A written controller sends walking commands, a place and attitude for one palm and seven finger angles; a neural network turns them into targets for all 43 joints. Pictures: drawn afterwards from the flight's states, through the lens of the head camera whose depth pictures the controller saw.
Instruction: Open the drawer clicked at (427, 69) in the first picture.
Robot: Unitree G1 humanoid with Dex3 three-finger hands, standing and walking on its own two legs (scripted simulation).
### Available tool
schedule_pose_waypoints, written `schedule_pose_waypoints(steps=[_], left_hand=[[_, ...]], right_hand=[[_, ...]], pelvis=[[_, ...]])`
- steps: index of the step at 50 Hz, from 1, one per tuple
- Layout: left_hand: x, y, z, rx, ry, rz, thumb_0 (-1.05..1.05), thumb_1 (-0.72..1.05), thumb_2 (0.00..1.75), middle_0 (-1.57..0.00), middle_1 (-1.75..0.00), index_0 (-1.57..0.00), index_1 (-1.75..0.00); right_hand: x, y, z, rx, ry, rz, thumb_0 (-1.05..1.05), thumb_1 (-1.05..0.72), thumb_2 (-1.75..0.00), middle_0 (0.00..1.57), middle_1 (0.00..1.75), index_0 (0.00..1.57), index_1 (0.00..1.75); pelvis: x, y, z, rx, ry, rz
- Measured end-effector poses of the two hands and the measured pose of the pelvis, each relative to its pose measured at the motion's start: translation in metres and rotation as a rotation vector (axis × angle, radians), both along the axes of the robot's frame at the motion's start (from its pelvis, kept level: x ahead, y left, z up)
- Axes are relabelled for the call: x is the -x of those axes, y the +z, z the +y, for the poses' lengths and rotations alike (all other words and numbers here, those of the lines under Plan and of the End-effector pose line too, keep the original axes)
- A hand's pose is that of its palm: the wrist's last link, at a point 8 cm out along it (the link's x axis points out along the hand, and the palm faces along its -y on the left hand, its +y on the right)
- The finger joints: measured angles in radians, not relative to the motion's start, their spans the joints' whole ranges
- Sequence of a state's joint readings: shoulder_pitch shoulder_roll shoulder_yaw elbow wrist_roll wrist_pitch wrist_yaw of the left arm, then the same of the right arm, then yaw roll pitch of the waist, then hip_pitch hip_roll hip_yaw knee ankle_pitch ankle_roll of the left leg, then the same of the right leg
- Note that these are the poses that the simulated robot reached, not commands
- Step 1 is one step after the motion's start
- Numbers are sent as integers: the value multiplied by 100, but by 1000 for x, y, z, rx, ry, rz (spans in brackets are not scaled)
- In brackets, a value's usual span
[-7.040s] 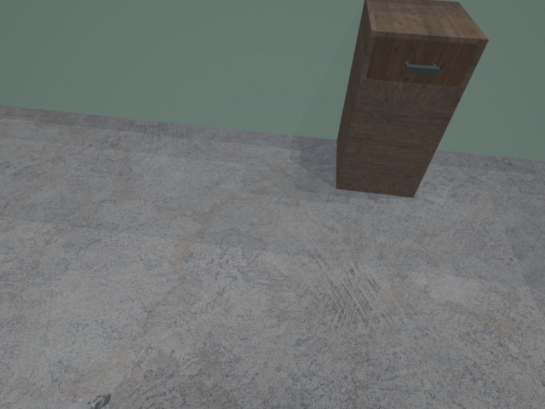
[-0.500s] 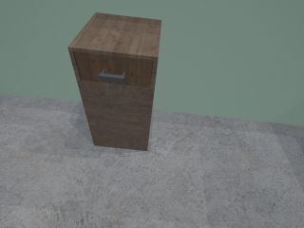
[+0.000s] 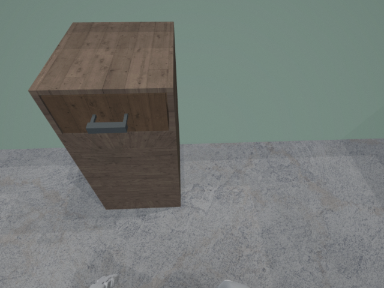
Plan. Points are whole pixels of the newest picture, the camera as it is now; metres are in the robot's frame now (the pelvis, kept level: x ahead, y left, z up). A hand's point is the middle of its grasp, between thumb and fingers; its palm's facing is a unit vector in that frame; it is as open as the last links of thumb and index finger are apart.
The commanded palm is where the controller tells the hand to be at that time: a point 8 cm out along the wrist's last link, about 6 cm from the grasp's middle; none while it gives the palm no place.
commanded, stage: take the last steps up to it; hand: left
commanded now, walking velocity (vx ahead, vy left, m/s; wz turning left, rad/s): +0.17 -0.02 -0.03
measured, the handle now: (108, 122) +0.59 +0.26 -0.04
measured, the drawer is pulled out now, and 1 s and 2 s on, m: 0.00 0.00 0.00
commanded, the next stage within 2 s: come to a stop and stand still in 0.02 s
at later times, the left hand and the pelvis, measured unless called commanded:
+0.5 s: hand out of the picture +0.11 +0.21 -0.17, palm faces +0.08 -0.98 -0.19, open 7.3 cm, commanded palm none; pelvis +0.10 +0.03 +0.01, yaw -1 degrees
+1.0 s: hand out of the picture +0.09 +0.16 -0.13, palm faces -0.02 -0.96 -0.26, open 7.4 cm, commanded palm none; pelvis +0.05 -0.02 +0.02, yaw -4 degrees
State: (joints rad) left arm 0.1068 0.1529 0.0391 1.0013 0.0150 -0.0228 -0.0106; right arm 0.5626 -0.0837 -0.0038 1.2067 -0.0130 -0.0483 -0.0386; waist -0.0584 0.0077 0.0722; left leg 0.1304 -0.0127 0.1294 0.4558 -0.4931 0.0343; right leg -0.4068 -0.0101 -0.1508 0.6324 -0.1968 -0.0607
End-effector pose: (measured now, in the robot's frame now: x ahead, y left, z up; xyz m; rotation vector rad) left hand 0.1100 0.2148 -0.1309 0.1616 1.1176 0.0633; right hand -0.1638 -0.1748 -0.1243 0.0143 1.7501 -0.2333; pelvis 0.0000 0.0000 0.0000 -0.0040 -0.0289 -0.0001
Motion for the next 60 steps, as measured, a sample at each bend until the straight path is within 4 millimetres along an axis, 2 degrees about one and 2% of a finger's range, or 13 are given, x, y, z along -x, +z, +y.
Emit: schedule_pose_waypoints(steps=[2,4,9,13,19,24,27,31,38,44,49,54,60], left_hand=[[-15,-1,-7,-3,13,-28,0,91,90,-20,-30,-20,-30],[-17,2,-10,-3,39,-20,0,91,90,-20,-30,-20,-30],[-8,15,0,-61,102,64,-2,95,90,-20,-30,-20,-30],[0,19,5,-81,93,157,-1,95,90,-20,-30,-20,-30],[6,13,15,-54,137,226,0,92,90,-20,-30,-20,-30],[5,-7,36,-26,154,261,0,91,90,-20,-30,-20,-30],[0,-12,49,-30,150,265,0,91,90,-20,-30,-20,-30],[-7,-5,62,-46,121,257,0,91,90,-20,-30,-20,-30],[-10,8,67,-77,66,225,0,91,90,-20,-30,-19,-30],[-8,18,40,-104,26,171,0,91,90,-19,-30,-19,-30],[18,30,0,-113,37,147,0,91,90,-20,-30,-19,-30],[48,40,-29,-101,48,216,1,92,90,-20,-30,-20,-30],[71,39,-43,-85,112,266,1,91,90,-20,-30,-20,-30]], right_hand=[[-22,-5,-9,-5,-6,0,1,-91,-90,20,30,20,30],[-56,-9,-21,3,8,-45,1,-91,-90,20,30,20,30],[-169,-9,-49,40,77,-257,1,-91,-90,20,30,20,30],[-248,-7,-56,68,112,-404,1,-92,-90,20,30,20,30],[-317,-3,-54,97,164,-480,1,-94,-90,20,30,20,30],[-349,1,-36,129,200,-522,1,-93,-90,20,30,20,30],[-349,6,-23,133,219,-526,0,-92,-90,20,30,20,30],[-335,15,-15,143,208,-516,0,-92,-90,20,30,20,30],[-292,21,-31,162,142,-504,0,-92,-90,20,30,20,30],[-232,4,-60,126,77,-439,0,-91,-90,20,30,20,30],[-186,-14,-82,64,43,-344,0,-91,-90,20,30,20,30],[-165,-11,-91,26,25,-310,1,-91,-90,20,30,20,30],[-161,-10,-95,9,73,-236,1,-91,-90,20,30,20,30]], pelvis=[[-17,-3,-7,2,-2,-5],[-30,1,-11,6,5,-15],[-58,16,-15,6,4,-1],[-75,21,-11,-2,-14,11],[-93,18,8,-5,-21,2],[-101,8,28,13,-19,7],[-98,9,33,4,-33,8],[-89,17,35,20,-49,26],[-71,23,26,21,-75,43],[-53,19,2,0,-73,32],[-45,20,-22,-30,-65,12],[-46,32,-35,-61,-88,16],[-47,32,-40,-59,-51,26]])
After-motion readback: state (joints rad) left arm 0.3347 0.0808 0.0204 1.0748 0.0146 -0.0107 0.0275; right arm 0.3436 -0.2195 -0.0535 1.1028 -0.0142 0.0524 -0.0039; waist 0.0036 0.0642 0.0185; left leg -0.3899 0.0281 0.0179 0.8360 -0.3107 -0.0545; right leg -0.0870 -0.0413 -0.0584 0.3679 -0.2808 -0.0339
